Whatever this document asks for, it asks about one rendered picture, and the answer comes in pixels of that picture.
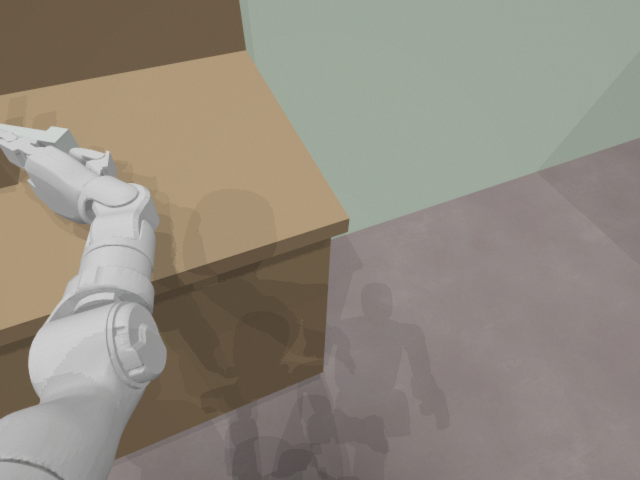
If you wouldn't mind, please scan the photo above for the tap lever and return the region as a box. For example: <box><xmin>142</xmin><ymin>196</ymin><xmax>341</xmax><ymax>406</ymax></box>
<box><xmin>0</xmin><ymin>124</ymin><xmax>79</xmax><ymax>154</ymax></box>

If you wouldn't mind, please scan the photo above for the left robot upper arm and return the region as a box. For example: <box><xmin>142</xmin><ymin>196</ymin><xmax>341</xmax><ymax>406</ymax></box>
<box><xmin>0</xmin><ymin>301</ymin><xmax>167</xmax><ymax>480</ymax></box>

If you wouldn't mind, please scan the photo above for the robot left forearm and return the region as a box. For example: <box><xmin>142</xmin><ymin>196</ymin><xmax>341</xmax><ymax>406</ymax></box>
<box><xmin>28</xmin><ymin>176</ymin><xmax>160</xmax><ymax>398</ymax></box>

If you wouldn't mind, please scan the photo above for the left robot hand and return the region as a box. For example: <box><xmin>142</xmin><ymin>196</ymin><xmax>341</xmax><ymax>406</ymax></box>
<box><xmin>0</xmin><ymin>129</ymin><xmax>117</xmax><ymax>224</ymax></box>

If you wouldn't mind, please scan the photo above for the counter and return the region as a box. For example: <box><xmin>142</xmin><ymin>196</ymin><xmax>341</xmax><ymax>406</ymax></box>
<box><xmin>0</xmin><ymin>0</ymin><xmax>349</xmax><ymax>460</ymax></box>

